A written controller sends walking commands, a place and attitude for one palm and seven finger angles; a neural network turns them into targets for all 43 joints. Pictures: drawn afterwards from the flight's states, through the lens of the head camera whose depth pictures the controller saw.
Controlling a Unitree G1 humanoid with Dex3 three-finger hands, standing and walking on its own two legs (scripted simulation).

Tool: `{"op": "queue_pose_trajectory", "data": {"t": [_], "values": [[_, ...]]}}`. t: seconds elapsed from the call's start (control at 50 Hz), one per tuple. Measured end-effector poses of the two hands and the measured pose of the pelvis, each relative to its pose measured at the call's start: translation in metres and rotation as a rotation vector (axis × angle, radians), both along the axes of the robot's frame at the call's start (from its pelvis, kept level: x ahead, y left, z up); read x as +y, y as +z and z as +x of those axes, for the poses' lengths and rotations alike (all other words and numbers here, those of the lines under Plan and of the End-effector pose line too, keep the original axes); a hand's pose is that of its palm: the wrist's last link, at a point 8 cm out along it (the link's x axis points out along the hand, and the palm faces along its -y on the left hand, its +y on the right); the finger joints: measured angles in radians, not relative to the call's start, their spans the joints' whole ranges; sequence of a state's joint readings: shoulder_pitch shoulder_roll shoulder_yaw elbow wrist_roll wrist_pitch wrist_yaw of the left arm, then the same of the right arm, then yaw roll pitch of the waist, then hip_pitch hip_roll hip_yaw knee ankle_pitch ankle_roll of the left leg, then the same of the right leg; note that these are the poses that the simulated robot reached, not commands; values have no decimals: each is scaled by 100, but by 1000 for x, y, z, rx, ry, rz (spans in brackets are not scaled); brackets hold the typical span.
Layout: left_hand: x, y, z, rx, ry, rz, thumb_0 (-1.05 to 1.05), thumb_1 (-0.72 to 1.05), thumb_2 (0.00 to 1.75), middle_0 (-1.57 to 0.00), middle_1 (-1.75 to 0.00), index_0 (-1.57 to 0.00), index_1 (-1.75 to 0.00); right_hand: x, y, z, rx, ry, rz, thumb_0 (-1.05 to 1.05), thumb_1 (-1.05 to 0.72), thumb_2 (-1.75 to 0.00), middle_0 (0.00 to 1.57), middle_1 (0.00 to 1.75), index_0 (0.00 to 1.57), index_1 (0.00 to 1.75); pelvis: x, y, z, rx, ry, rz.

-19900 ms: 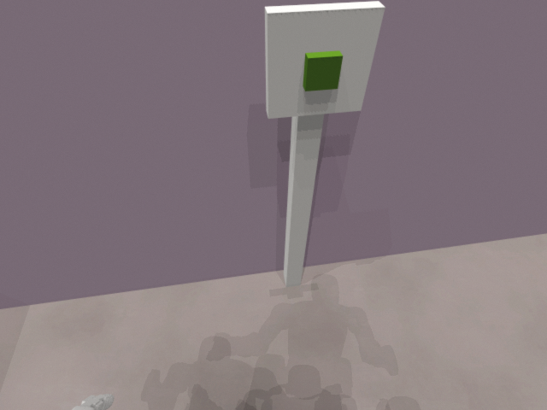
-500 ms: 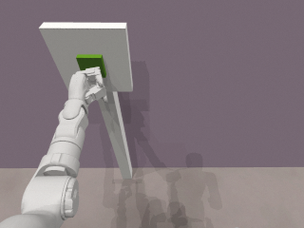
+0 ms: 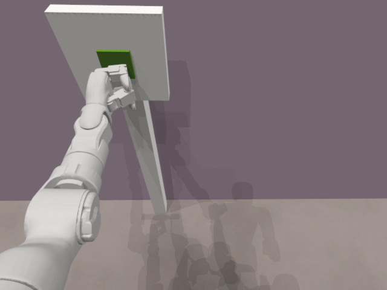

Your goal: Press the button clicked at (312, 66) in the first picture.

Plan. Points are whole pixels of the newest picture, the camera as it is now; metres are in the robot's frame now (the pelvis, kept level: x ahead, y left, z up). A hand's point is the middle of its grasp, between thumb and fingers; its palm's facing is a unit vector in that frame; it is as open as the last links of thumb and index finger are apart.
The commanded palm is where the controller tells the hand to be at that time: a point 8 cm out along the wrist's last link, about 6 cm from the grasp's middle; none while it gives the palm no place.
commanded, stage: hold the button down briefly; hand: left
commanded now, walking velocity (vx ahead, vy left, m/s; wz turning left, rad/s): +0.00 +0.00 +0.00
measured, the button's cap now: (117, 62) +0.54 +0.15 +0.18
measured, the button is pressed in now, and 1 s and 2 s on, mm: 13 0 0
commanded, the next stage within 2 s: pull the fist back off the button in 0.08 s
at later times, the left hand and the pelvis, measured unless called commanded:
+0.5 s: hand (131, 96) +0.47 +0.12 +0.14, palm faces +0.00 -1.00 -0.01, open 2.9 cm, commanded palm +0.44 +0.16 +0.15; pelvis +0.00 +0.00 +0.00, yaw -1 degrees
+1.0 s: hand (125, 120) +0.40 +0.12 +0.14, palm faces -0.01 -1.00 +0.00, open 3.1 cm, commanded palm +0.37 +0.17 +0.15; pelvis +0.03 -0.01 +0.01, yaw -1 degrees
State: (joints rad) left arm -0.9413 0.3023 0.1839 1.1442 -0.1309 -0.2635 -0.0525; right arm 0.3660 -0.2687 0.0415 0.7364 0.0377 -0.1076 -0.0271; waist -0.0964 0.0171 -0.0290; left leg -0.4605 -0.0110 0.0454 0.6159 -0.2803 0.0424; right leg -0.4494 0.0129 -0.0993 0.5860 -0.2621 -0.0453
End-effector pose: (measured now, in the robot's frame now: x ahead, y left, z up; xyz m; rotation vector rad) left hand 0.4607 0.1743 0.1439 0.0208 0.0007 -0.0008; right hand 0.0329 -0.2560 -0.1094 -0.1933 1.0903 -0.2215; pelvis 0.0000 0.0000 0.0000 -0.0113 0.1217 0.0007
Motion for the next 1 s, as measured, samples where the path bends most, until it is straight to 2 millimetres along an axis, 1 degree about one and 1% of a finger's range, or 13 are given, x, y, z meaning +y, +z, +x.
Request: {"op": "queue_pose_trajectory", "data": {"t": [0.12, 0.24, 0.36, 0.46, 0.52, 0.6, 0.7, 0.78, 0.84, 0.92, 1.0], "values": [[0, 0, 0, 1, 3, -3, -2, 76, 97, -130, -150, -137, -150, -2, -1, -19, 25, -9, -11, 1, -90, -90, 21, 30, 20, 30, 1, -2, -5, 8, 1, 0], [-1, 0, 0, -3, 8, 2, -1, 76, 97, -130, -150, -137, -150, -4, -1, -29, 31, -9, -19, 1, -90, -90, 21, 30, 20, 30, 2, -3, -8, 14, 2, 0], [-2, -1, -2, -3, 10, -10, 0, 77, 97, -130, -150, -135, -150, -4, -1, -28, 22, -6, -15, 1, -90, -90, 21, 30, 20, 30, 2, -4, -9, 14, -2, 1], [-2, -2, -6, -13, 5, -17, 0, 79, 96, -130, -150, -134, -150, -2, -1, -18, -8, 0, -4, 1, -90, -90, 21, 30, 20, 30, 1, -3, -6, 7, -9, 2], [-2, -3, -12, -25, 0, -14, 0, 80, 95, -130, -150, -133, -150, -1, 0, -8, -36, 1, 7, 1, -90, -90, 21, 30, 20, 30, 1, -3, -2, -1, -15, 3], [-7, -4, -19, -30, -14, -10, 0, 84, 95, -130, -150, -132, -150, 1, 0, 11, -78, 10, 25, 1, -90, -90, 21, 30, 20, 30, 0, -1, 2, -16, -19, 5], [-15, -2, -24, -47, -22, -39, 1, 88, 93, -130, -150, -131, -150, 2, 6, 41, -150, 11, 37, 1, -90, -90, 21, 30, 20, 30, -3, 1, 10, -31, -36, 9], [-12, 1, -30, -61, -19, -37, 1, 89, 92, -130, -150, -131, -150, 2, 14, 66, -210, 18, 45, 1, -90, -90, 21, 30, 20, 30, -6, 3, 18, -44, -47, 12], [-7, -1, -40, -53, -14, -22, 1, 90, 91, -130, -150, -131, -150, 1, 19, 86, -248, 32, 51, 1, -90, -90, 21, 30, 20, 30, -8, 5, 23, -53, -47, 12], [1, -5, -58, -37, -8, -25, 1, 90, 91, -130, -150, -130, -150, 1, 26, 111, -286, 61, 53, 1, -90, -90, 21, 30, 20, 30, -11, 6, 28, -68, -41, 12], [2, -3, -77, -43, -10, -25, 2, 90, 91, -130, -150, -130, -150, 2, 33, 136, -327, 96, 48, 1, -90, -90, 20, 30, 20, 30, -13, 7, 31, -84, -27, 11]]}}
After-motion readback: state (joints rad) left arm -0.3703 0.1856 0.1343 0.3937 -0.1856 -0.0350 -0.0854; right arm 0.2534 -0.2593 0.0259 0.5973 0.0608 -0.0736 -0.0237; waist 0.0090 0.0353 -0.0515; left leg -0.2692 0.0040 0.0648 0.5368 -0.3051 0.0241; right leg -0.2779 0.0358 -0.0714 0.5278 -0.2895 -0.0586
